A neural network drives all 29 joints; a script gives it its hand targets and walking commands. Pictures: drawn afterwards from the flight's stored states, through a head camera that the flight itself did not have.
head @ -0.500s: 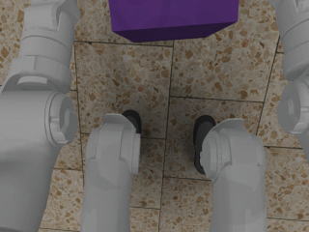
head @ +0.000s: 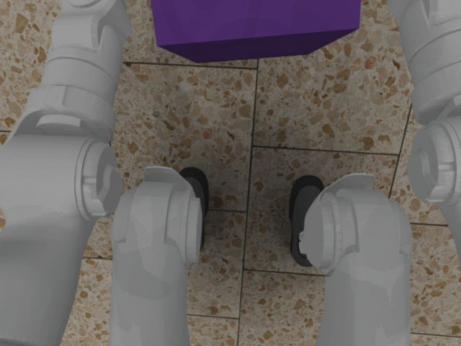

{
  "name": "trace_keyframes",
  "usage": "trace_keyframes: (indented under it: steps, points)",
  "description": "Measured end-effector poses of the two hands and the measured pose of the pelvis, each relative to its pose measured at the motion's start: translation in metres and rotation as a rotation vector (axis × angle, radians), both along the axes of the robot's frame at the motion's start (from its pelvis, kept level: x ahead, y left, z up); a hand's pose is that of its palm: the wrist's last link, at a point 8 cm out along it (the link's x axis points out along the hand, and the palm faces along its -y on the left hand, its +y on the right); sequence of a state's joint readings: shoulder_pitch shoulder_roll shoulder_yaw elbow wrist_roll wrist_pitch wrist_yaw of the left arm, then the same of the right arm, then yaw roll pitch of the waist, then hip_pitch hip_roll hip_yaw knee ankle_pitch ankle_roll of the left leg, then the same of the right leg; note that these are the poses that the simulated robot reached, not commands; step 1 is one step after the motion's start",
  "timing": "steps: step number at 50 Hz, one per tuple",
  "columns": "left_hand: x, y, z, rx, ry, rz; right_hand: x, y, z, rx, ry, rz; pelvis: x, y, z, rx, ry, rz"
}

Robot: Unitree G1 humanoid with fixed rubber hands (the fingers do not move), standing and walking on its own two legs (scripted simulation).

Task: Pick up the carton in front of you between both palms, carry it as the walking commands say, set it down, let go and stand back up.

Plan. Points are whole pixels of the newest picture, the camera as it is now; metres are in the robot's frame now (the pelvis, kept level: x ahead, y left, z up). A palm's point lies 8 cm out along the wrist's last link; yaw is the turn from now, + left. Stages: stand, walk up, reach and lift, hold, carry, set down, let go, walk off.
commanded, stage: reach and lift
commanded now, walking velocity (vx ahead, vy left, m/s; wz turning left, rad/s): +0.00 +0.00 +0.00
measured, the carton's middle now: out of the picture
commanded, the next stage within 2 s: none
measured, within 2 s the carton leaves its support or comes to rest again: leaves its support in 0.50 s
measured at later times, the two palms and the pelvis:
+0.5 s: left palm out of the picture +0.56 +0.16 -0.16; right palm out of the picture +0.57 -0.14 -0.17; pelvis +0.01 +0.00 +0.00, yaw +0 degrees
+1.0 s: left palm out of the picture +0.50 +0.15 +0.04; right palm out of the picture +0.51 -0.15 +0.04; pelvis -0.01 +0.00 +0.10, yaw -2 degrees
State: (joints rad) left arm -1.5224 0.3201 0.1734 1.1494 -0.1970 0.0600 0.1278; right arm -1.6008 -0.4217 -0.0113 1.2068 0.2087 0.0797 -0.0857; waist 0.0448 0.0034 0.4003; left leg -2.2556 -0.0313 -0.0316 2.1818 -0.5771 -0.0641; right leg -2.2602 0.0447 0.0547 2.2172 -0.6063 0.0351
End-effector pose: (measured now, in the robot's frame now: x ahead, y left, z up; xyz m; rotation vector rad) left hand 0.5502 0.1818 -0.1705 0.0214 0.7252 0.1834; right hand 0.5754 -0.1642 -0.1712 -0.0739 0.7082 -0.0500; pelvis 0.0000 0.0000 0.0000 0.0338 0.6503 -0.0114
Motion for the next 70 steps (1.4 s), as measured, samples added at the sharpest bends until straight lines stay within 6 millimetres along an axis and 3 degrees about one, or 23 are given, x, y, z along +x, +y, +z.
trace_keyframes:
  steps: [7,20,26,29,32,37,41,53,60,70]
  points:
    - [0.003,-0.019,0.001,-0.019,-0.004,-0.026,0.000,0.022,0.001,0.019,0.002,0.034,-0.005,0.000,0.005,-0.001,-0.020,0.000]
    - [0.006,-0.017,0.000,-0.061,0.010,-0.036,0.001,0.020,-0.001,0.048,0.019,0.026,0.003,0.001,-0.005,-0.005,-0.031,-0.002]
    - [0.005,-0.021,0.015,-0.024,0.009,0.010,-0.006,0.023,0.010,0.024,0.016,-0.014,0.010,0.001,-0.004,-0.005,0.015,0.000]
    - [0.000,-0.024,0.038,-0.030,-0.018,0.023,-0.012,0.022,0.033,0.027,-0.008,-0.036,0.011,0.001,0.003,-0.006,0.036,-0.002]
    - [-0.007,-0.027,0.071,-0.041,-0.047,0.024,-0.018,0.019,0.070,0.040,-0.036,-0.050,0.009,0.002,0.014,-0.007,0.065,-0.007]
    - [-0.023,-0.031,0.129,-0.055,-0.046,0.021,-0.035,0.016,0.131,0.048,-0.034,-0.074,0.003,0.003,0.042,-0.010,0.092,-0.016]
    - [-0.035,-0.032,0.163,-0.047,-0.024,0.009,-0.049,0.015,0.166,0.041,-0.013,-0.077,-0.004,0.004,0.067,-0.009,0.106,-0.021]
    - [-0.050,-0.030,0.223,-0.040,-0.038,-0.001,-0.067,0.017,0.226,0.041,-0.028,-0.086,-0.012,0.005,0.114,-0.016,0.120,-0.016]
    - [-0.057,-0.032,0.261,-0.045,-0.044,-0.007,-0.077,0.014,0.262,0.048,-0.034,-0.099,-0.001,0.006,0.144,-0.019,0.107,-0.016]
    - [-0.076,-0.033,0.328,-0.050,-0.031,-0.010,-0.098,0.013,0.330,0.051,-0.021,-0.110,0.022,0.005,0.200,-0.022,0.034,-0.019]
